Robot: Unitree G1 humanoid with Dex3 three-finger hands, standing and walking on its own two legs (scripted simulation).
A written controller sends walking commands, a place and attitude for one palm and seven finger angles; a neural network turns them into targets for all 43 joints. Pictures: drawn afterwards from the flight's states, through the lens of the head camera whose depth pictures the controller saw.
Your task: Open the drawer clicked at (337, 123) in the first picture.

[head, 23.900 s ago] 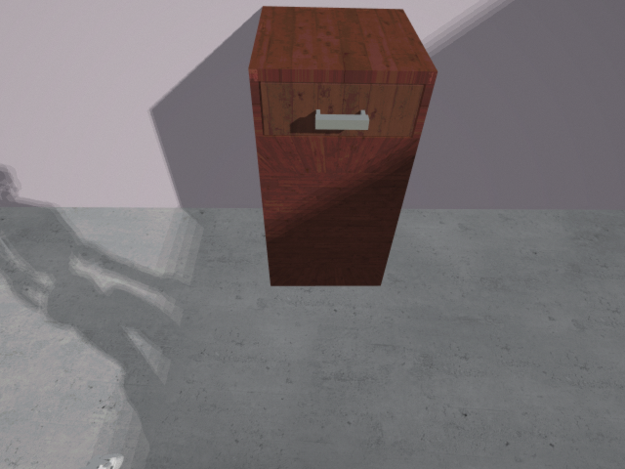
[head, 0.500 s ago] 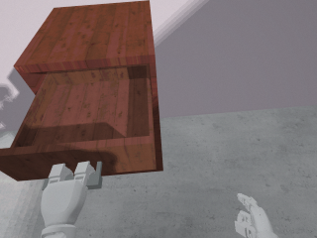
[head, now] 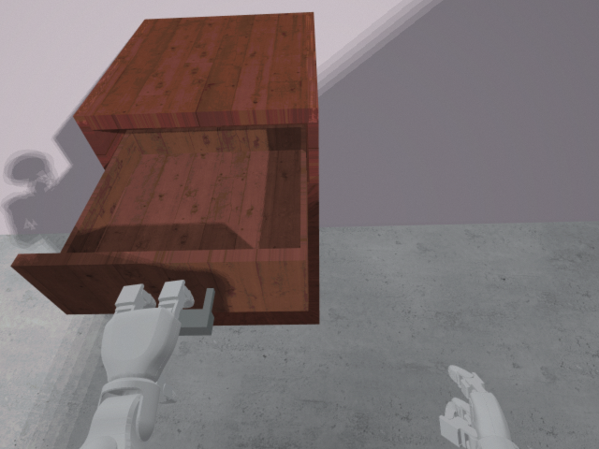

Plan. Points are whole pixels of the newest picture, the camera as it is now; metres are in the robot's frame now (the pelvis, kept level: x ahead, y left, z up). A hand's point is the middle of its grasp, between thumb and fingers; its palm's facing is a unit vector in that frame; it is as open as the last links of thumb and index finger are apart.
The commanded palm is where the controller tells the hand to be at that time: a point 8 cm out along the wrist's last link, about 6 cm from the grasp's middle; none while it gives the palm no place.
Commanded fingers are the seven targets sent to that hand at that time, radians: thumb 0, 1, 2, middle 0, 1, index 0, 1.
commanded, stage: lift the hand off the handle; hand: left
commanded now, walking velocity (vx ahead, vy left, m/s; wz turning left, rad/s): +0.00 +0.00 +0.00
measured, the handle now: (167, 308) +0.28 +0.23 +0.02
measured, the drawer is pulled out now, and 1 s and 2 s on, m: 0.30 0.30 0.30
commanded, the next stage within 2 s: draw the hand back to the body in 1.64 s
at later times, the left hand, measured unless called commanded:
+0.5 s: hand (161, 344) +0.24 +0.23 +0.00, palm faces +0.02 -0.06 -1.00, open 13.5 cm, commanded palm +0.23 +0.22 +0.07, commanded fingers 0.00 -0.50 0.30 -0.30 -1.20 -0.30 -1.20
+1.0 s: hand (149, 321) +0.24 +0.22 +0.07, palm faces +0.07 -0.10 -0.99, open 13.4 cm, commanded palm +0.22 +0.22 +0.14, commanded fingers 0.00 -0.50 0.30 -0.30 -1.20 -0.30 -1.20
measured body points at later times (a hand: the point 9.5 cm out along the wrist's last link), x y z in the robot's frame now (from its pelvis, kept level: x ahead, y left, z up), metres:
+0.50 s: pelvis -0.01 +0.00 +0.00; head +0.01 -0.02 +0.45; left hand +0.23 +0.23 +0.06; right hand +0.19 -0.21 -0.11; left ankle -0.03 +0.15 -0.71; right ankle +0.04 -0.13 -0.71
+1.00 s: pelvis +0.00 +0.00 +0.02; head +0.01 -0.04 +0.47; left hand +0.23 +0.22 +0.12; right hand +0.22 -0.21 -0.08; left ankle -0.03 +0.15 -0.71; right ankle +0.04 -0.13 -0.71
